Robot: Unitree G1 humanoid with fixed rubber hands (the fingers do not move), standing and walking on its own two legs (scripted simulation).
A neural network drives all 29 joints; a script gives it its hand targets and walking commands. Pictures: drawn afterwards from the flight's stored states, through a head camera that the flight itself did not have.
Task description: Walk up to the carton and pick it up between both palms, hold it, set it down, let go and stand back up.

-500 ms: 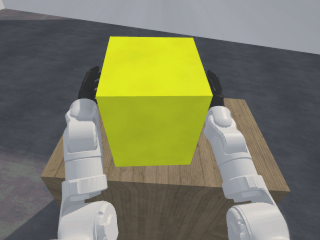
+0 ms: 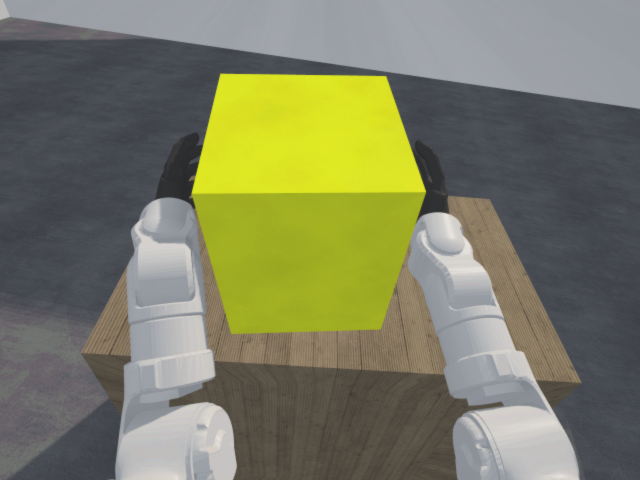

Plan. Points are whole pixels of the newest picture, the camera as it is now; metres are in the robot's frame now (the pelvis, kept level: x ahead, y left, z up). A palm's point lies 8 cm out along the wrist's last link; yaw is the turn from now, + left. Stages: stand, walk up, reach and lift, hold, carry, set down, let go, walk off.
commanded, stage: hold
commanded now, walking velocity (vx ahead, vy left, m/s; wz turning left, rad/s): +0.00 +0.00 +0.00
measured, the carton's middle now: (305, 209) +0.40 +0.01 +0.17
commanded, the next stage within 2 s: set down in 0.04 s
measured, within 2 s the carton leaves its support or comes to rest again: neither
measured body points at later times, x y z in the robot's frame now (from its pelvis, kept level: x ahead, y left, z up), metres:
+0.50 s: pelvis +0.03 +0.01 +0.00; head +0.01 +0.04 +0.45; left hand +0.41 +0.16 +0.17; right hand +0.40 -0.13 +0.18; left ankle +0.01 +0.14 -0.75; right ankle +0.05 -0.13 -0.75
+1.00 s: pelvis +0.03 +0.02 +0.00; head +0.02 +0.05 +0.45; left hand +0.42 +0.14 +0.15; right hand +0.40 -0.15 +0.15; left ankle +0.01 +0.14 -0.75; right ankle +0.05 -0.13 -0.75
